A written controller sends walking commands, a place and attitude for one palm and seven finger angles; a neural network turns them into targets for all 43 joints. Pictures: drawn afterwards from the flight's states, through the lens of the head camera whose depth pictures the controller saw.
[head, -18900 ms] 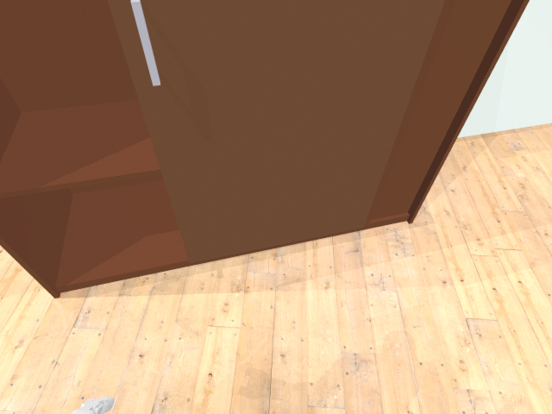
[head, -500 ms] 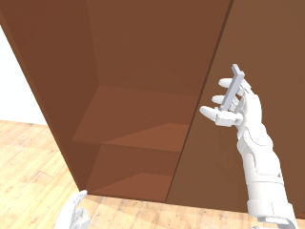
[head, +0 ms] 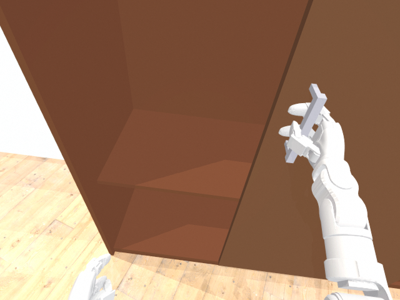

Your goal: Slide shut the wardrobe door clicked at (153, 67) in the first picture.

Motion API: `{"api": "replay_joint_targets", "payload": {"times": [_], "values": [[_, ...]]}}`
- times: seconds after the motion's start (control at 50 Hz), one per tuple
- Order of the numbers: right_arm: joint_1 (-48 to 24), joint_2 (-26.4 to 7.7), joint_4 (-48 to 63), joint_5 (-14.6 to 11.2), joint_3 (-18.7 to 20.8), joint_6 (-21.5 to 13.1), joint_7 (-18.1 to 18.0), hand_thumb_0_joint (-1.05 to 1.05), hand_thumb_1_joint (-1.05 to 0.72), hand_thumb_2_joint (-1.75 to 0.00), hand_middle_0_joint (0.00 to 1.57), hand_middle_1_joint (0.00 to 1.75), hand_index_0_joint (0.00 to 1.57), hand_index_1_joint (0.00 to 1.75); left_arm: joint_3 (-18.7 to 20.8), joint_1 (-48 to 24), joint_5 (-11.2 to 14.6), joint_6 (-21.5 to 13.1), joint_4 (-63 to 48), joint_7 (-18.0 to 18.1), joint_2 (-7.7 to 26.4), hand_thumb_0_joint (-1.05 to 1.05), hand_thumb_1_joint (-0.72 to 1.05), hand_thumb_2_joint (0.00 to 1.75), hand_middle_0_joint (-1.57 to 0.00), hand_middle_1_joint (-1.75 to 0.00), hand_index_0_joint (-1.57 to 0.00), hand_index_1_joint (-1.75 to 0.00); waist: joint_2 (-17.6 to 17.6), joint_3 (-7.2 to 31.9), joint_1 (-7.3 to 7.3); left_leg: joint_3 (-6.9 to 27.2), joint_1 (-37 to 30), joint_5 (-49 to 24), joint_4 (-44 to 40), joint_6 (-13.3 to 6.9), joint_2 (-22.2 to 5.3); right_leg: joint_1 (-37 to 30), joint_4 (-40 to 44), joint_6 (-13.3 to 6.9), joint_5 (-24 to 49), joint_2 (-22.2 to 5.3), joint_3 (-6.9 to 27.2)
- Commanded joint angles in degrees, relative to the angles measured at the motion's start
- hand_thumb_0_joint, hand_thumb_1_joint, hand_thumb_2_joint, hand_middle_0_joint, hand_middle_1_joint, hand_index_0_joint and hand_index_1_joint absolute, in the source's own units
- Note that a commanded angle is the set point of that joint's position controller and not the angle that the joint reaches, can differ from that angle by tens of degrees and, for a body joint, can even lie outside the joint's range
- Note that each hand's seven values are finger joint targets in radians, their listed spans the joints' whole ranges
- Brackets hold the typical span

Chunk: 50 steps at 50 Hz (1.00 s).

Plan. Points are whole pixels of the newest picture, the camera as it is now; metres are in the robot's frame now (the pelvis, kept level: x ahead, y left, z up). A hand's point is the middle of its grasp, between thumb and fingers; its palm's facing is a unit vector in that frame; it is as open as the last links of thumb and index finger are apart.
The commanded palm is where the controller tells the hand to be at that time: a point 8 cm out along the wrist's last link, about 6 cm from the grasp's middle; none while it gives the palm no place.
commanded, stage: grip the handle and tug to test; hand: right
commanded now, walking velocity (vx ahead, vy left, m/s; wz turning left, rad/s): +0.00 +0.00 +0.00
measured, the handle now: (301, 125) +0.43 -0.17 +0.18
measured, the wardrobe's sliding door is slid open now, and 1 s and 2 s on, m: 0.51 0.51 0.48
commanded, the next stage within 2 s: tug the door sideways, standing still in 0.54 s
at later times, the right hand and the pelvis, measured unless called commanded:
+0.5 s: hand (291, 139) +0.38 -0.14 +0.18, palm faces +0.06 +1.00 -0.02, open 5.3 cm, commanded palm +0.32 -0.18 +0.18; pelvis +0.02 +0.00 +0.00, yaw +1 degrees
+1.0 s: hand (291, 142) +0.37 -0.13 +0.18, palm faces +0.12 +0.99 -0.03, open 5.6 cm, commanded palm +0.35 -0.14 +0.18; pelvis +0.04 -0.01 +0.00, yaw -1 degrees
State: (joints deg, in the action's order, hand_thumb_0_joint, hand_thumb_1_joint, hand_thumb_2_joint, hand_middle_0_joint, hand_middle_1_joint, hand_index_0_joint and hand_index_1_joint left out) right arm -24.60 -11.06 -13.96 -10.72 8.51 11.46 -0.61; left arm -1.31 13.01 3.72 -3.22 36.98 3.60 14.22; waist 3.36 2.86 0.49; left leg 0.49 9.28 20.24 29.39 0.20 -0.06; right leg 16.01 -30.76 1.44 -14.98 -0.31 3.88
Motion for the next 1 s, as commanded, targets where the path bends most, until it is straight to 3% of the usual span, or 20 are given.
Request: {"api": "replay_joint_targets", "payload": {"times": [0.0,0.08,0.12,0.14,0.18,0.24,0.26,0.34,0.38,0.44,0.5,0.58,0.62,0.64,0.7,0.74,0.84,0.96,0.98], "values": [[-25.3,-7.6,13.2,0.4,0.4,-3.8,0.3,0.00,-0.90,-0.90,0.45,1.40,0.45,1.40,2.1,-7.1,-0.1,-2.9,-9.0,0.2,6.0,0.00,0.90,0.90,-0.20,-0.30,-0.20,-0.30,-3.9,12.9,0.98,-3.7,5.0,-21.4,-4.1,-0.6,1.3,-12.8,1.1,-3.6,14.8,1.1,-2.9],[-27.2,-6.9,11.1,0.1,-0.2,-3.0,0.3,0.00,-0.90,-0.90,0.45,1.40,0.45,1.40,1.9,-6.8,-0.2,-2.5,-8.3,0.6,6.0,0.00,0.90,0.90,-0.20,-0.30,-0.20,-0.30,-5.3,11.7,1.37,-3.7,5.2,-19.9,-4.6,-0.7,1.2,-11.9,1.1,-3.6,13.5,1.3,-2.7],[-27.5,-7.1,11.1,0.1,0.2,-3.0,0.3,0.00,-0.90,-0.90,0.45,1.40,0.45,1.40,1.9,-6.9,-0.2,-2.6,-8.5,0.6,6.0,0.00,0.90,0.90,-0.20,-0.30,-0.20,-0.30,-3.9,12.4,1.30,-3.5,5.8,-19.8,-4.5,-0.6,1.3,-12.7,1.2,-3.6,13.4,1.3,-2.7],[-26.2,-6.5,11.8,0.0,-0.1,-3.0,0.4,0.00,-0.90,-0.90,0.45,1.40,0.45,1.40,1.9,-6.9,-0.2,-2.6,-8.8,0.5,5.8,0.00,0.90,0.90,-0.20,-0.30,-0.20,-0.30,-2.6,13.5,0.91,-3.7,5.2,-20.5,-4.0,-0.8,1.3,-13.0,1.1,-3.5,14.3,1.4,-2.6],[-23.6,-7.1,12.0,0.0,0.7,-3.2,0.4,0.00,-0.90,-0.90,0.45,1.40,0.45,1.40,1.9,-6.7,-0.5,-2.6,-8.9,0.3,5.9,0.00,0.90,0.90,-0.20,-0.30,-0.20,-0.30,-4.7,14.4,0.28,-4.0,3.1,-22.4,-3.7,-0.9,1.1,-12.6,1.0,-3.4,15.9,1.4,-2.5],[-19.4,-7.4,15.1,-0.1,1.4,-3.5,0.6,0.00,-0.90,-0.90,0.45,1.40,0.45,1.40,2.0,-7.5,-0.4,-2.7,-10.1,-0.2,5.7,0.00,0.90,0.90,-0.20,-0.30,-0.20,-0.30,-4.2,15.0,-0.32,-4.0,2.7,-24.9,-3.2,-0.8,1.2,-13.2,0.8,-3.4,17.7,1.2,-2.8],[-18.6,-5.7,16.4,-0.3,0.1,-3.4,0.9,0.00,-0.90,-0.90,0.45,1.40,0.45,1.40,2.0,-7.7,-0.3,-2.8,-10.7,-0.3,5.5,0.00,0.90,0.90,-0.20,-0.30,-0.20,-0.30,-3.8,15.2,-0.24,-4.1,2.7,-25.4,-3.0,-0.7,1.2,-13.4,0.7,-3.4,18.0,1.3,-3.0],[-13.3,-8.5,20.2,-0.7,2.8,-3.2,1.1,0.00,-0.90,-0.90,0.45,1.40,0.45,1.40,1.9,-8.3,-0.4,-2.6,-11.7,-0.6,5.8,0.00,0.90,0.90,-0.20,-0.30,-0.20,-0.30,-4.6,15.5,-1.20,-4.1,0.5,-28.6,-2.7,-0.7,1.0,-12.8,0.9,-3.4,19.9,1.2,-3.2],[-9.4,-6.7,23.3,-0.7,1.3,-3.0,1.5,0.00,-0.90,-0.90,0.45,1.40,0.45,1.40,1.8,-8.9,-0.4,-2.6,-12.5,-0.9,5.4,0.00,0.90,0.90,-0.20,-0.30,-0.20,-0.30,-3.7,15.0,-1.63,-4.4,-0.3,-30.0,-2.3,-0.9,0.8,-12.6,0.7,-3.2,21.6,1.1,-3.4],[-4.1,-6.0,29.8,-0.9,1.0,-2.4,1.4,0.00,-0.90,-0.90,0.45,1.40,0.45,1.40,1.9,-9.5,-0.4,-2.9,-13.9,-1.4,5.0,0.00,0.90,0.90,-0.20,-0.30,-0.20,-0.30,-2.6,16.6,-1.97,-4.5,-0.7,-33.8,-1.4,-0.8,0.8,-14.4,0.1,-3.1,25.5,0.9,-3.5],[1.9,-4.9,35.3,-1.0,-0.3,-1.5,1.6,0.00,-0.90,-0.90,0.45,1.40,0.45,1.40,1.9,-9.8,-0.4,-2.8,-14.7,-1.8,4.8,0.00,0.90,0.90,-0.20,-0.30,-0.20,-0.30,-4.1,16.8,-2.11,-4.9,-1.8,-38.2,-0.6,-0.6,0.6,-14.5,-0.4,-3.2,29.6,0.5,-3.7],[1.6,-4.7,39.4,-1.2,-1.5,0.3,1.5,0.00,-0.90,-0.90,0.45,1.40,0.45,1.40,1.9,-10.1,-0.5,-2.6,-14.4,-1.7,4.9,0.00,0.90,0.90,-0.20,-0.30,-0.20,-0.30,-3.7,15.5,-1.35,-4.8,-1.4,-39.5,-0.8,-0.5,0.3,-14.9,-1.0,-3.2,30.8,0.4,-3.6],[4.5,-5.2,40.5,-1.1,-0.6,1.3,1.4,0.00,-0.90,-0.90,0.45,1.40,0.45,1.40,1.8,-10.1,-0.6,-2.6,-14.6,-1.6,5.0,0.00,0.90,0.90,-0.20,-0.30,-0.20,-0.30,-3.3,16.6,-1.70,-5.0,-1.8,-40.8,-0.3,-0.4,0.3,-15.4,-0.8,-3.2,32.1,0.5,-3.6],[-0.3,-3.7,40.6,-0.9,-2.8,1.6,1.3,0.00,-0.90,-0.90,0.45,1.40,0.45,1.40,1.7,-10.4,-0.5,-2.5,-14.1,-1.4,4.9,0.00,0.90,0.90,-0.20,-0.30,-0.20,-0.30,-1.5,15.7,-0.87,-4.9,-0.3,-39.3,-0.6,-0.4,0.3,-16.1,-0.8,-3.0,31.9,0.5,-3.6],[-7.6,-3.8,36.8,-0.6,-2.8,2.4,0.3,0.00,-0.90,-0.90,0.45,1.40,0.45,1.40,1.9,-9.6,-0.8,-2.4,-12.2,-0.7,5.4,0.00,0.90,0.90,-0.20,-0.30,-0.20,-0.30,-3.1,15.0,0.37,-4.9,1.0,-37.7,-1.3,-0.5,0.5,-16.8,-1.1,-3.0,30.8,0.4,-2.9],[-7.9,-1.1,37.0,-0.3,-5.4,2.9,0.0,0.00,-0.90,-0.90,0.45,1.40,0.45,1.40,1.8,-10.0,-0.9,-2.3,-12.2,-0.6,5.0,0.00,0.90,0.90,-0.20,-0.30,-0.20,-0.30,-1.9,15.3,0.49,-5.1,1.5,-37.9,-1.1,-0.5,0.3,-17.8,-1.3,-3.1,32.0,0.5,-2.6],[-10.4,3.3,37.0,0.8,-10.9,2.5,-0.6,0.00,-0.90,-0.90,0.45,1.40,0.45,1.40,1.7,-10.7,-1.2,-1.7,-11.8,-0.9,4.4,0.00,0.90,0.90,-0.20,-0.30,-0.20,-0.30,-2.8,15.9,1.14,-5.5,2.0,-37.0,-0.8,-0.7,0.1,-19.0,-1.6,-3.1,33.0,0.4,-1.6],[-16.2,7.4,37.0,1.8,-16.2,0.3,-0.8,0.00,-0.90,-0.90,0.45,1.40,0.45,1.40,1.7,-11.5,-1.4,-1.4,-11.6,-1.4,3.7,0.00,0.90,0.90,-0.20,-0.30,-0.20,-0.30,-1.5,16.5,1.94,-5.6,3.5,-33.7,-0.7,-1.1,0.1,-20.2,-1.7,-3.1,31.1,0.3,-0.3],[-16.8,6.7,36.8,1.9,-16.6,-0.1,-1.0,0.00,-0.90,-0.90,0.45,1.40,0.45,1.40,1.8,-10.9,-1.6,-1.1,-11.1,-1.5,3.9,0.00,0.90,0.90,-0.20,-0.30,-0.20,-0.30,-2.6,16.1,2.11,-5.5,2.9,-33.4,-1.0,-1.3,0.0,-19.8,-1.9,-3.1,30.6,0.3,-0.1]]}}
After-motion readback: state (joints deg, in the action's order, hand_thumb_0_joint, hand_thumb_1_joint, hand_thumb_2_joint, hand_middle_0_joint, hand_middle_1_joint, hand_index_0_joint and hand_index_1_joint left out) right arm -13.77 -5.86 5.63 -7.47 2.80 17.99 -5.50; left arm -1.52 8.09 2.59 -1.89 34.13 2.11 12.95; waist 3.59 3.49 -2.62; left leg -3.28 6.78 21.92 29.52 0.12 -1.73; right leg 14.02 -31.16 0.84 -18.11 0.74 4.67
